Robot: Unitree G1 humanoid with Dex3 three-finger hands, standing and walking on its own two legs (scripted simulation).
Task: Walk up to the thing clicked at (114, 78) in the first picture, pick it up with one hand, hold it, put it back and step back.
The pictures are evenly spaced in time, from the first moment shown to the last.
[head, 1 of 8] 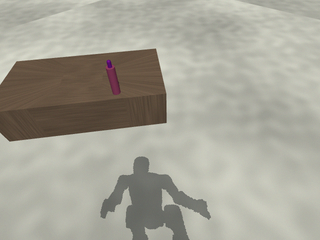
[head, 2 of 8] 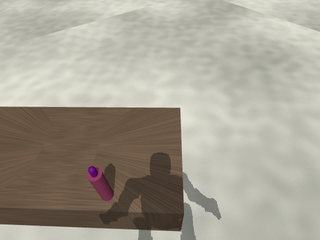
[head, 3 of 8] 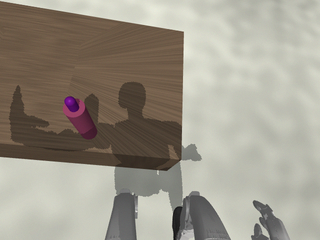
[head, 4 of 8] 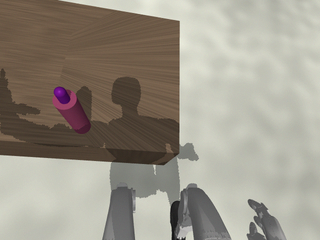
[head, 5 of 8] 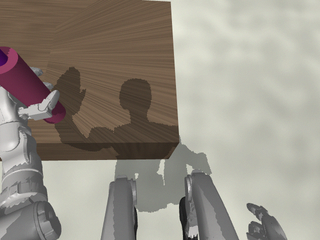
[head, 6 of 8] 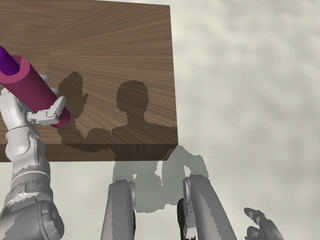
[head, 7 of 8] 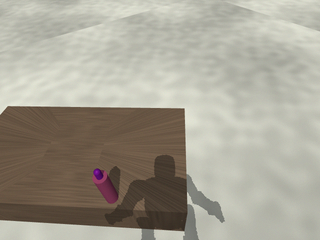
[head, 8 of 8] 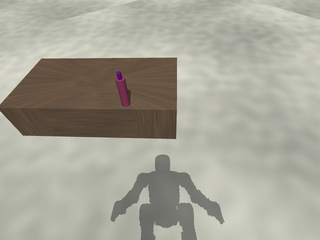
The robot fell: no
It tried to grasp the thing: yes
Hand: left
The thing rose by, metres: 0.36
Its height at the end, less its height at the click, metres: +0.00
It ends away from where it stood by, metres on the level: 0.02
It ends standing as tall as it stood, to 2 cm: yes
